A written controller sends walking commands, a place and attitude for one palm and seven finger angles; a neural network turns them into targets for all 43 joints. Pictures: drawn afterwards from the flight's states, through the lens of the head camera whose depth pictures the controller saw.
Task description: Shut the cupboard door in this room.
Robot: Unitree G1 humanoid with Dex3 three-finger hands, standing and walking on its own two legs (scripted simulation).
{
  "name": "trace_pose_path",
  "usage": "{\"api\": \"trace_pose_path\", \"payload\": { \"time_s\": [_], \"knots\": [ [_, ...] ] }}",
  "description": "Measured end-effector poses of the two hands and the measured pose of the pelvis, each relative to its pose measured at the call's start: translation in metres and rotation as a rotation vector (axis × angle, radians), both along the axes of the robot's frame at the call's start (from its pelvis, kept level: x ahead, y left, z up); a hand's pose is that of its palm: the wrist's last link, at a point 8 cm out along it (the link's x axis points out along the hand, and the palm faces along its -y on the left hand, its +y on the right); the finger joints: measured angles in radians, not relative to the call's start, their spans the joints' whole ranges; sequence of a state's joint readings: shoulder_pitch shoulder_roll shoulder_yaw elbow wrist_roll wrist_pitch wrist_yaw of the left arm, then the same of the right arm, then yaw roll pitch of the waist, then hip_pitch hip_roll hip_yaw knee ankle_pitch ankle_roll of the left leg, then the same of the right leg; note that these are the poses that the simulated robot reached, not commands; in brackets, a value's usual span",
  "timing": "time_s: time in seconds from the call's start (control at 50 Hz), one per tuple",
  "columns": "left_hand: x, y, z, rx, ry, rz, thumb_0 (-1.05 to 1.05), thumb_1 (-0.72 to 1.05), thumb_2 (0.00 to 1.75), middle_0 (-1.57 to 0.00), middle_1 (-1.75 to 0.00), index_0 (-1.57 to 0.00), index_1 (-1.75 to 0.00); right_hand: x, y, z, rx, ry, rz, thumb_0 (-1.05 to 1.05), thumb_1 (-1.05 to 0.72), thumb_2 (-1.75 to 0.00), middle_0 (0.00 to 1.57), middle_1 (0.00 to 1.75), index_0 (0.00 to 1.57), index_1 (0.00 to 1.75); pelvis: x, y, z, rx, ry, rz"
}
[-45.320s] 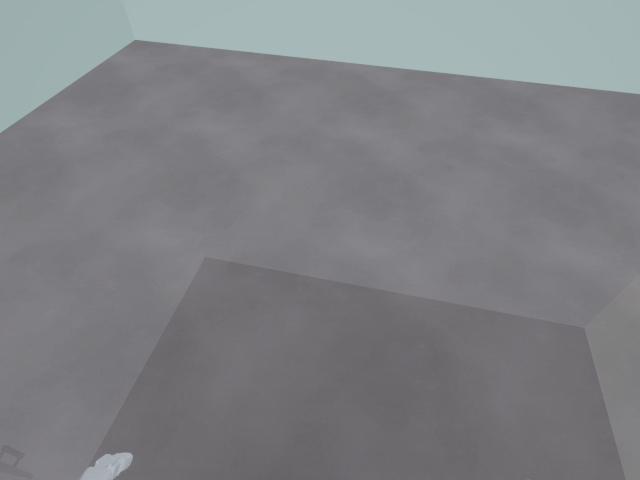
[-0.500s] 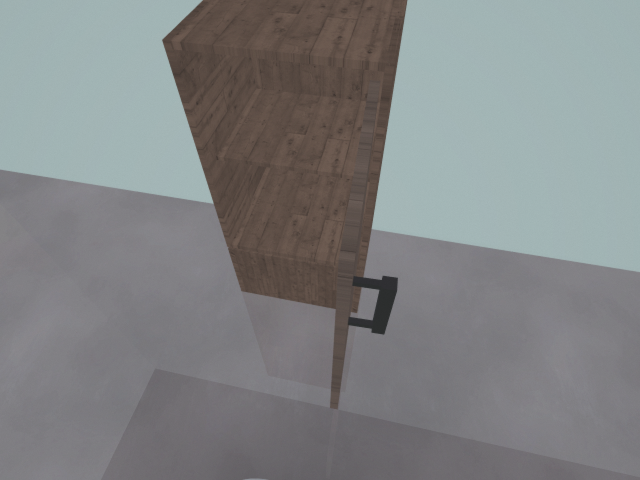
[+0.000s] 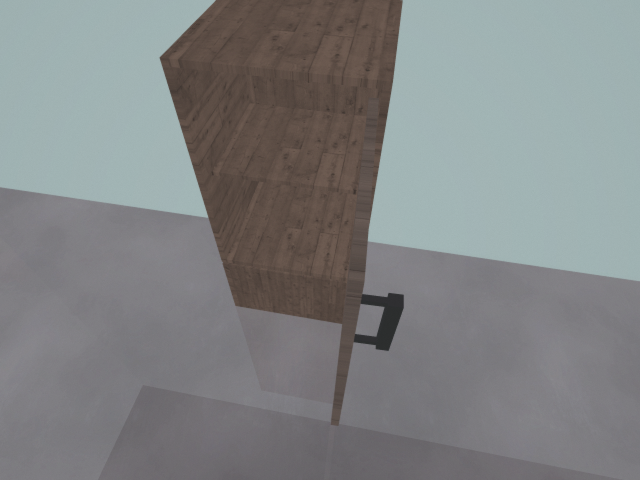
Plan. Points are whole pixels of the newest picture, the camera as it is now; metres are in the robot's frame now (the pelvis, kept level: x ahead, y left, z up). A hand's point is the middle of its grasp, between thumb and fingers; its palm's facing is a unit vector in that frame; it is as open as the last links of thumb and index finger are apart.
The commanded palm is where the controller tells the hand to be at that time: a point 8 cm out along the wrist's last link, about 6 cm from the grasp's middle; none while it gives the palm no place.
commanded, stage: look at it before walking up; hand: left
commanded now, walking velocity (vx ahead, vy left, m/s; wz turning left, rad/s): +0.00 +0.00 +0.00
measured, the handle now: (375, 322) +0.35 -0.06 -0.05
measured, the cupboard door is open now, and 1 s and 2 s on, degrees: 92 92 92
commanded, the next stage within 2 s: walk to a spot facing it in 0.52 s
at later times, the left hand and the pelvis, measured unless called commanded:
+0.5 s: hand out of the picture +0.04 +0.19 -0.17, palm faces +0.03 -0.97 -0.25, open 7.4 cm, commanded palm none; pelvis +0.00 -0.02 +0.00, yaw +1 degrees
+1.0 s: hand out of the picture +0.07 +0.17 -0.18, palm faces -0.10 -0.95 -0.29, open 7.4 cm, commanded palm none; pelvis +0.00 -0.04 -0.02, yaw -9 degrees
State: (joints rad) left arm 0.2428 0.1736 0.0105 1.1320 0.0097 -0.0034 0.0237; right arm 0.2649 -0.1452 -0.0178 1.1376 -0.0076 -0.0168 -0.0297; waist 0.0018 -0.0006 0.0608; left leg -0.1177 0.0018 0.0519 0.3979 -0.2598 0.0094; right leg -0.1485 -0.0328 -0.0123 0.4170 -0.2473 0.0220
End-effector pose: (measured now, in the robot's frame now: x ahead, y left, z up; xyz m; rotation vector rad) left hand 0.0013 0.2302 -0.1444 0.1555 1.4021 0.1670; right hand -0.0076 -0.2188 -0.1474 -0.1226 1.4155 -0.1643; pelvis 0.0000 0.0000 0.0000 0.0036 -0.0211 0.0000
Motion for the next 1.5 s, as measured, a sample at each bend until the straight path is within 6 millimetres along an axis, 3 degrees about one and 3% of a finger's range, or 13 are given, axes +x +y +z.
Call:
{"api": "trace_pose_path", "payload": {
  "time_s": [0.16, 0.38, 0.76, 0.94, 1.04, 1.1, 1.28, 1.38, 1.5],
  "knots": [
    [0.003, -0.004, 0.000, 0.001, -0.019, 0.005, 0.01, 0.91, 0.90, -0.20, -0.30, -0.20, -0.30, 0.013, -0.021, 0.005, -0.035, -0.020, 0.022, 0.01, -0.91, -0.90, 0.20, 0.30, 0.20, 0.30, 0.001, -0.007, 0.001, -0.001, -0.002, 0.008],
    [0.023, 0.001, 0.004, 0.023, -0.074, -0.010, 0.01, 0.91, 0.90, -0.20, -0.30, -0.20, -0.30, 0.045, -0.047, 0.013, -0.084, -0.090, 0.060, 0.01, -0.91, -0.90, 0.20, 0.30, 0.20, 0.30, 0.002, -0.014, 0.002, -0.002, -0.004, 0.013],
    [0.051, 0.025, 0.015, 0.092, -0.111, -0.038, 0.01, 0.91, 0.90, -0.20, -0.30, -0.20, -0.30, 0.070, -0.062, 0.015, -0.109, -0.141, 0.072, 0.01, -0.91, -0.90, 0.20, 0.30, 0.20, 0.30, 0.005, -0.016, 0.001, 0.001, 0.005, -0.018],
    [0.059, 0.001, 0.003, 0.078, -0.056, -0.119, 0.01, 0.91, 0.90, -0.20, -0.30, -0.20, -0.30, 0.040, -0.061, -0.007, -0.058, -0.137, -0.043, 0.01, -0.91, -0.90, 0.20, 0.30, 0.20, 0.30, -0.003, -0.030, -0.013, 0.039, -0.002, -0.128],
    [0.068, -0.028, 0.000, 0.088, -0.075, -0.166, 0.01, 0.91, 0.90, -0.20, -0.30, -0.20, -0.30, 0.017, -0.078, -0.032, -0.014, -0.091, -0.109, 0.01, -0.91, -0.90, 0.20, 0.30, 0.20, 0.30, -0.004, -0.052, -0.026, 0.034, -0.002, -0.175],
    [0.066, -0.044, 0.005, 0.088, -0.076, -0.166, 0.01, 0.91, 0.90, -0.20, -0.30, -0.20, -0.30, 0.012, -0.089, -0.029, -0.008, -0.067, -0.135, 0.01, -0.91, -0.90, 0.20, 0.30, 0.20, 0.30, -0.006, -0.061, -0.021, 0.035, 0.002, -0.188],
    [0.071, -0.070, 0.022, 0.069, -0.027, -0.237, 0.01, 0.90, 0.90, -0.21, -0.30, -0.20, -0.30, 0.025, -0.121, -0.003, -0.052, -0.154, -0.209, 0.01, -0.91, -0.90, 0.20, 0.30, 0.20, 0.30, -0.001, -0.074, 0.000, 0.062, 0.041, -0.298],
    [0.090, -0.069, 0.026, 0.074, -0.043, -0.278, 0.01, 0.90, 0.90, -0.21, -0.30, -0.20, -0.30, 0.034, -0.128, 0.004, -0.080, -0.197, -0.247, 0.01, -0.91, -0.90, 0.20, 0.30, 0.20, 0.30, 0.007, -0.071, 0.001, 0.061, 0.048, -0.350],
    [0.120, -0.057, 0.025, 0.076, -0.058, -0.345, 0.01, 0.90, 0.90, -0.21, -0.30, -0.20, -0.30, 0.049, -0.120, 0.012, -0.098, -0.247, -0.285, 0.01, -0.91, -0.90, 0.19, 0.30, 0.20, 0.30, 0.019, -0.060, 0.001, 0.058, 0.056, -0.419]
  ]
}}
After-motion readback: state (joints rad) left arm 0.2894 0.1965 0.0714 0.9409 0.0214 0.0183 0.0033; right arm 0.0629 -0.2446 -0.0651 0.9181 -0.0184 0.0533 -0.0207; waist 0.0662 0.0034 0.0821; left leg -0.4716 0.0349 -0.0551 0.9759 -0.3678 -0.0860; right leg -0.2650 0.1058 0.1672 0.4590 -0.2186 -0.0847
